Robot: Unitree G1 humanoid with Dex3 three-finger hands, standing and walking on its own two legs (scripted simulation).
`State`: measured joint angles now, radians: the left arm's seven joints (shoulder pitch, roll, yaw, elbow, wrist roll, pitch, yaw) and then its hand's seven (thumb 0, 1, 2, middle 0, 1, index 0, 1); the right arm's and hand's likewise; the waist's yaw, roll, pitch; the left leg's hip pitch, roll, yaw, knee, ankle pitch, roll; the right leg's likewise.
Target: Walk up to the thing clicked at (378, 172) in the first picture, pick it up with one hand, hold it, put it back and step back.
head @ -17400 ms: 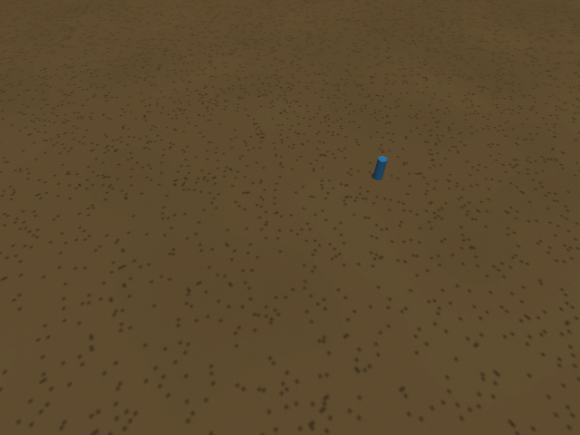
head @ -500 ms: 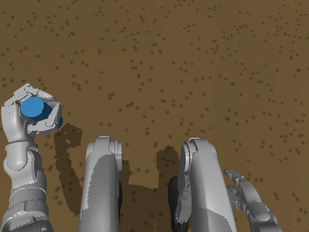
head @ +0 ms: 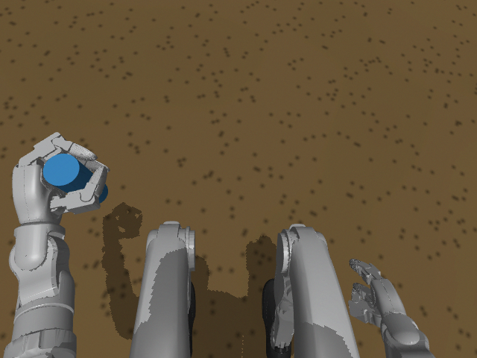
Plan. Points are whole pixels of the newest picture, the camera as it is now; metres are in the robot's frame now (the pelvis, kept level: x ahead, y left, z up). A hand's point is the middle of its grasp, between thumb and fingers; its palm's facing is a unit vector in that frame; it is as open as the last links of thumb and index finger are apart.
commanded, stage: lift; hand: left
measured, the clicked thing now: (80, 182) +0.36 +0.27 -0.02
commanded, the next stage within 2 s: hold in 1.92 s
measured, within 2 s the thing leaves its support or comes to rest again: neither
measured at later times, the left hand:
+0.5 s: hand (34, 99) +0.37 +0.22 +0.19, palm faces +0.22 -0.98 -0.02, open 5.8 cm
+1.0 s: hand out of the picture +0.38 +0.21 +0.28, palm faces +0.22 -0.98 -0.02, open 5.8 cm
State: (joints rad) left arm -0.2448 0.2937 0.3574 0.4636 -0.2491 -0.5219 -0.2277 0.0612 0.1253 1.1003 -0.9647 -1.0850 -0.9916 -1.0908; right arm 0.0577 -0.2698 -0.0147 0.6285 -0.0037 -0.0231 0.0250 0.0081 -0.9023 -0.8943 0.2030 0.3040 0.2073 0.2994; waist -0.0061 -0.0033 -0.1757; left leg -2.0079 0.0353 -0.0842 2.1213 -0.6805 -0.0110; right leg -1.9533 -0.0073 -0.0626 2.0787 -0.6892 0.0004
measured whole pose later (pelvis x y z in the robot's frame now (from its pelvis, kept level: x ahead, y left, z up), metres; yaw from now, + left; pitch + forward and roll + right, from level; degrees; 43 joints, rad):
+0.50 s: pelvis +0.04 +0.00 +0.15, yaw +2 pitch +27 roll -4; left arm -0.05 0.23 0.21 0.11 -0.22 -0.29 -0.03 0.06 0.13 1.10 -0.96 -1.09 -0.99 -1.10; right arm 0.12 -0.24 -0.02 0.57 0.04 -0.03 -0.03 0.01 -0.89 -0.89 0.20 0.30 0.21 0.30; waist -0.01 0.03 -0.19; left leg -1.48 0.04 -0.06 1.65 -0.65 -0.01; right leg -1.43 -0.01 -0.06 1.61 -0.65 0.00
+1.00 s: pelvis +0.06 +0.01 +0.24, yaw +3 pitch +17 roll -3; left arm -0.06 0.20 0.16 0.24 -0.16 -0.30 0.00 0.06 0.13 1.09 -0.96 -1.09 -0.99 -1.10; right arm 0.22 -0.21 -0.01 0.59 0.02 -0.05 -0.03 0.01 -0.90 -0.89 0.20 0.30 0.21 0.30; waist -0.03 0.02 -0.13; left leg -1.02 0.03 -0.03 1.26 -0.55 0.00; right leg -0.96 -0.01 -0.05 1.20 -0.54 0.02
